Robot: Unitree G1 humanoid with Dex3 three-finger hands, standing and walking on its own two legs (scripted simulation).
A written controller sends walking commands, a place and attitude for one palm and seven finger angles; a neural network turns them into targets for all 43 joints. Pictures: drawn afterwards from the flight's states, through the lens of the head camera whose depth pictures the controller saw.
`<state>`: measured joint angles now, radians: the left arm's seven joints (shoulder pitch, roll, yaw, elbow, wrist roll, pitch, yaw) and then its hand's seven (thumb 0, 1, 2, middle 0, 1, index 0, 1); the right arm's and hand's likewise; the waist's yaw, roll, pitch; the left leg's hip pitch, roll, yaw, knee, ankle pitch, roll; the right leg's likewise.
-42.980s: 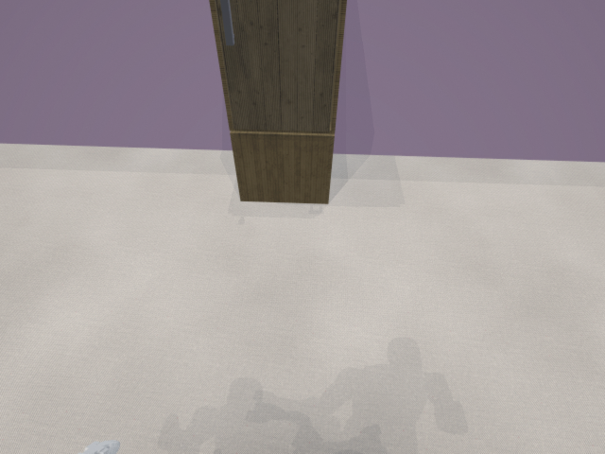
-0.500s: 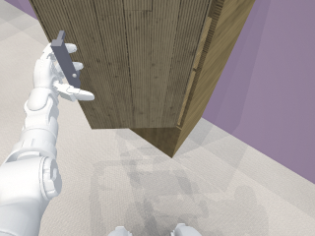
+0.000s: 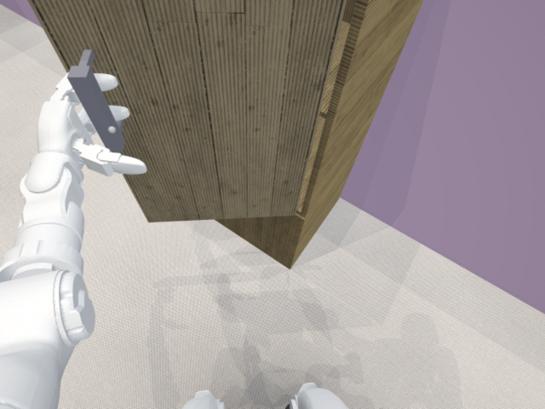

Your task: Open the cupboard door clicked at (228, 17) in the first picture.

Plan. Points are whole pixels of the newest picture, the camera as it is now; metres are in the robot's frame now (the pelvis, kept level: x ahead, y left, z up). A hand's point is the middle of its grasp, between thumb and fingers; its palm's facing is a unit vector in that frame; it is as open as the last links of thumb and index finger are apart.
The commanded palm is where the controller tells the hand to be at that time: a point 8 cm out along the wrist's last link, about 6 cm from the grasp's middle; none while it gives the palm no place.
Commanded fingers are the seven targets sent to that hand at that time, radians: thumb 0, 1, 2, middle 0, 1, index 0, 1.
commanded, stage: close the thumb around the handle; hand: left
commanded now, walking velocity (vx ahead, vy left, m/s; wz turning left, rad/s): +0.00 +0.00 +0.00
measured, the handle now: (102, 103) +0.55 +0.22 +0.11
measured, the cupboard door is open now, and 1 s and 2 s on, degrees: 39 41 76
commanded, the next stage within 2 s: pull the door open along its arc in 0.66 s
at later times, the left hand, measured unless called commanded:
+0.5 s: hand (104, 132) +0.49 +0.20 +0.11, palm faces +0.01 -1.00 +0.01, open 6.8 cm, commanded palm +0.46 +0.25 +0.11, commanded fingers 0.00 0.90 0.90 -0.40 -1.35 -0.40 -1.35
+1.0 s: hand (112, 139) +0.48 +0.19 +0.11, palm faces +0.02 -1.00 +0.00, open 6.1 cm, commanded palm +0.42 +0.24 +0.11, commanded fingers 0.00 0.90 0.90 -0.40 -1.35 -0.40 -1.35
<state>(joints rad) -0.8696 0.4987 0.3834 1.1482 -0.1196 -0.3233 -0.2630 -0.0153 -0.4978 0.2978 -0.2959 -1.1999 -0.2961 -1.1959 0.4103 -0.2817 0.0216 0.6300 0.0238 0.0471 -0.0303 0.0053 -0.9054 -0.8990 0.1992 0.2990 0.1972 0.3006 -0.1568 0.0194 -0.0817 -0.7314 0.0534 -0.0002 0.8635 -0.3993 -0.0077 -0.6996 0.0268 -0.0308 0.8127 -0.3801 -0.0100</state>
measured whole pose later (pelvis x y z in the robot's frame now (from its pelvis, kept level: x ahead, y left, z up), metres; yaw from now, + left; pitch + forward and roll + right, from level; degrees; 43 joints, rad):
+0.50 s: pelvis +0.01 +0.01 +0.00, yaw +0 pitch +15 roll -2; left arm -0.83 0.45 0.36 1.09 -0.13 -0.31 -0.26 0.00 0.53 0.74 -0.37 -1.31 -0.37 -1.31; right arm 0.39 -0.26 0.02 0.62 0.02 0.06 -0.02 0.00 -0.90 -0.90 0.20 0.30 0.20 0.30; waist -0.13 0.02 -0.10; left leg -0.73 0.04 0.01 0.88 -0.42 0.01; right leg -0.69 0.02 -0.02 0.81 -0.39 0.01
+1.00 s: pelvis +0.01 +0.01 +0.00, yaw -1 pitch +14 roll -1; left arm -0.73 0.42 0.36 0.99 -0.16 -0.31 -0.23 0.01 0.72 0.80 -0.30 -1.32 -0.30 -1.32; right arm 0.40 -0.27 0.01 0.61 0.03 0.06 -0.02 0.01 -0.91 -0.90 0.20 0.30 0.20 0.30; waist -0.13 0.03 -0.10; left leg -0.69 0.05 0.02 0.85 -0.41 0.00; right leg -0.67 0.02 -0.01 0.81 -0.39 0.00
